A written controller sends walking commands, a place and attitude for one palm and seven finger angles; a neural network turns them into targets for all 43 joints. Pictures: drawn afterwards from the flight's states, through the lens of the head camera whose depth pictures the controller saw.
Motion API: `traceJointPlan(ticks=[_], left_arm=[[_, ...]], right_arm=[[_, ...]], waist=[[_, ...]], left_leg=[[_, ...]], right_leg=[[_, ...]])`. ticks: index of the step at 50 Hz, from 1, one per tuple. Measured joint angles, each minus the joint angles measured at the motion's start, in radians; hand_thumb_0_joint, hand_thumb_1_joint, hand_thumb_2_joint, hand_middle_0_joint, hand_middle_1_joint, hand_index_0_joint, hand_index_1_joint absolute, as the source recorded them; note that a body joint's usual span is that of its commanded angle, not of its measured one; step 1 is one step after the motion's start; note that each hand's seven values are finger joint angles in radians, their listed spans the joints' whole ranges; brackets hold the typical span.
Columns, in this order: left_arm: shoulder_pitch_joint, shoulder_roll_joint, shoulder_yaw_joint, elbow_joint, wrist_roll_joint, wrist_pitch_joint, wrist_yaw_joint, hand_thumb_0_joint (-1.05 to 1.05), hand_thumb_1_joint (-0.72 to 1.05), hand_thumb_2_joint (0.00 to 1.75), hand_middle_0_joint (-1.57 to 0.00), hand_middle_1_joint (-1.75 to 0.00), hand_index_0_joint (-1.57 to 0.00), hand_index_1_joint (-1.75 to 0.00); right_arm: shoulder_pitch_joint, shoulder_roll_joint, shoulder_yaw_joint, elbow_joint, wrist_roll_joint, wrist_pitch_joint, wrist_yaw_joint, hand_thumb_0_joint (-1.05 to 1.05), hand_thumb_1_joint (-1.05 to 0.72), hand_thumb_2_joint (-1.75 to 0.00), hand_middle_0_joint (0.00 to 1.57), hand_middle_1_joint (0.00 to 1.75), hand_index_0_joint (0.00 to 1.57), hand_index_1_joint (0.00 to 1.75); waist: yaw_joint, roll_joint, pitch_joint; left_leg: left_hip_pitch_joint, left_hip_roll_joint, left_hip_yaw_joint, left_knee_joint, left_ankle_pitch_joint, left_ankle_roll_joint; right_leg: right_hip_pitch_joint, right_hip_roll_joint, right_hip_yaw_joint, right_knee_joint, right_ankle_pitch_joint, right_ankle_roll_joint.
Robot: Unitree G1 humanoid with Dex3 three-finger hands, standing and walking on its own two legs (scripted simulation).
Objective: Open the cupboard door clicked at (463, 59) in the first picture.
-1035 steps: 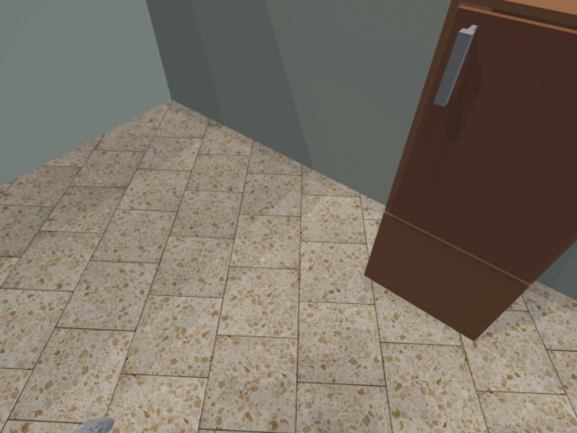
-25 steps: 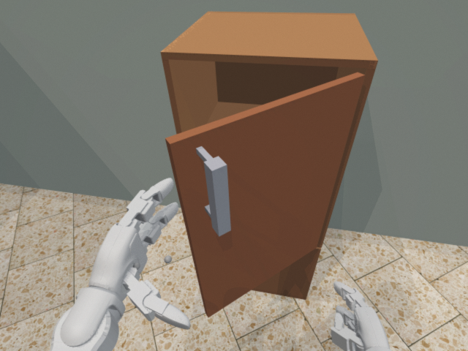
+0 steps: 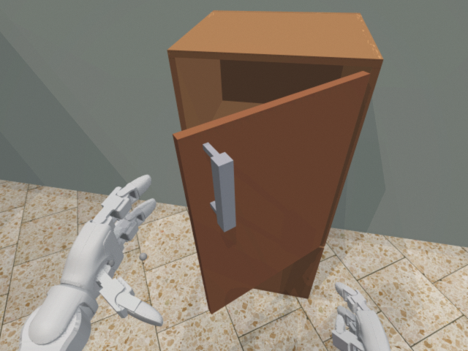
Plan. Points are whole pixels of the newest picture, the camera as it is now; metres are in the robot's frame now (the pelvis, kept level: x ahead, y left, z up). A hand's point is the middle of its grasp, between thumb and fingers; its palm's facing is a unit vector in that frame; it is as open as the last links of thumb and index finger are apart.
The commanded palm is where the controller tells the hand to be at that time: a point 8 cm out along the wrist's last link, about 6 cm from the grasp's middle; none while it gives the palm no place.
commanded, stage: draw the hand back to the body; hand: left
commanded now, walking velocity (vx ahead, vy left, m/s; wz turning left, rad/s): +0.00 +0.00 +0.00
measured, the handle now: (218, 187) +0.33 +0.06 +0.16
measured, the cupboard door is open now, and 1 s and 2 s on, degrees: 44 44 44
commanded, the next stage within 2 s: step back with the hand held close in 1.26 s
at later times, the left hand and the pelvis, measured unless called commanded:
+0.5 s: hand (90, 258) +0.19 +0.21 +0.16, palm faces +0.33 -0.88 -0.35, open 13.7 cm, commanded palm +0.14 +0.26 +0.17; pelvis +0.00 +0.00 +0.01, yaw +0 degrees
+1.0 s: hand (53, 241) +0.20 +0.27 +0.16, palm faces +0.46 -0.79 -0.40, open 8.0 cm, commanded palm +0.15 +0.31 +0.18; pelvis +0.02 +0.01 +0.01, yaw -1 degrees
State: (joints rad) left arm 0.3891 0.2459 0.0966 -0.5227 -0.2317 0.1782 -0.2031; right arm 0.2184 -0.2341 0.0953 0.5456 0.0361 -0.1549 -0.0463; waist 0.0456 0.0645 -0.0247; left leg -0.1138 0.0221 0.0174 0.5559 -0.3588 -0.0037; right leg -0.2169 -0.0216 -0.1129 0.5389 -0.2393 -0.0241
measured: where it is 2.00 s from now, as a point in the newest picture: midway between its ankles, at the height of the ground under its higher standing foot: outside the picture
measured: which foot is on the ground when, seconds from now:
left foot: down 0.00-1.00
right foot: down 0.00-1.00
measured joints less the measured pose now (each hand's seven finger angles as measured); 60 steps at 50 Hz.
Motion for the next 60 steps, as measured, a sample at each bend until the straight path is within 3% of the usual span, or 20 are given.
traceJointPlan(ticks=[10,13,16,19,24,34,47,60], left_arm=[[-0.003,0.035,0.079,0.038,-0.04,-0.006,-0.05,-0.02,-0.47,0.31,-0.16,-0.3,-0.16,-0.3],[0.03,0.053,0.064,0.023,0.071,-0.094,0.085,-0.02,-0.42,0.33,-0.16,-0.3,-0.16,-0.3],[0.088,0.039,0.055,0.001,0.14,-0.184,0.199,-0.02,-0.34,0.36,-0.16,-0.3,-0.16,-0.3],[0.116,0.034,0.047,0.003,0.179,-0.241,0.259,-0.01,-0.25,0.4,-0.16,-0.3,-0.17,-0.3],[0.118,0.046,0.069,0.043,0.209,-0.289,0.309,-0.01,-0.09,0.47,-0.17,-0.3,-0.17,-0.3],[0.101,0.065,0.132,0.091,0.214,-0.316,0.326,-0.01,0.25,0.62,-0.19,-0.3,-0.19,-0.3],[0.076,0.09,0.228,0.147,0.197,-0.307,0.329,0.0,0.69,0.81,-0.2,-0.3,-0.21,-0.3],[0.077,0.082,0.212,0.131,0.198,-0.296,0.327,0.01,0.88,0.89,-0.21,-0.3,-0.21,-0.3]], right_arm=[[0.0,-0.023,-0.009,0.019,0.009,-0.035,-0.015,0.01,-0.9,-0.9,0.2,0.3,0.21,0.3],[-0.002,-0.011,-0.023,0.021,-0.02,-0.053,-0.019,0.01,-0.9,-0.9,0.2,0.3,0.21,0.3],[0.0,0.002,-0.037,0.024,-0.036,-0.056,-0.017,0.01,-0.9,-0.9,0.2,0.3,0.21,0.3],[0.005,0.007,-0.046,0.04,-0.044,-0.049,-0.019,0.01,-0.9,-0.9,0.2,0.3,0.21,0.3],[0.004,0.015,-0.051,0.082,-0.048,-0.029,-0.027,0.01,-0.9,-0.9,0.2,0.3,0.21,0.3],[-0.016,0.022,-0.061,0.108,-0.049,-0.003,-0.027,0.01,-0.9,-0.9,0.2,0.3,0.21,0.3],[-0.038,0.011,-0.079,0.106,-0.044,0.03,-0.028,0.01,-0.9,-0.9,0.2,0.3,0.21,0.3],[-0.032,0.014,-0.078,0.104,-0.046,0.032,-0.019,0.01,-0.9,-0.9,0.2,0.3,0.21,0.3]], waist=[[0.01,0.002,0.006],[0.006,-0.001,0.014],[0.005,-0.009,0.031],[0.014,-0.011,0.049],[0.024,-0.008,0.068],[0.02,0.006,0.073],[0.033,0.0,0.068],[0.032,-0.008,0.065]], left_leg=[[0.001,0.002,-0.006,0.001,0.003,0.0],[0.005,0.006,-0.004,-0.009,0.008,-0.001],[0.013,0.007,0.001,-0.03,0.018,-0.001],[0.027,0.006,0.002,-0.052,0.03,0.0],[0.052,0.001,0.002,-0.088,0.045,0.003],[0.091,-0.006,0.013,-0.134,0.056,0.008],[0.109,-0.003,0.018,-0.155,0.055,0.01],[0.112,-0.007,0.016,-0.16,0.057,0.012]], right_leg=[[0.01,0.003,-0.006,-0.014,0.009,0.0],[0.015,0.007,-0.005,-0.029,0.017,-0.001],[0.023,0.011,0.0,-0.052,0.031,-0.002],[0.037,0.011,0.001,-0.075,0.042,0.0],[0.06,0.008,0.001,-0.106,0.054,0.003],[0.087,0.005,0.012,-0.134,0.059,0.01],[0.104,0.009,0.017,-0.155,0.06,0.014],[0.108,0.005,0.016,-0.161,0.063,0.017]])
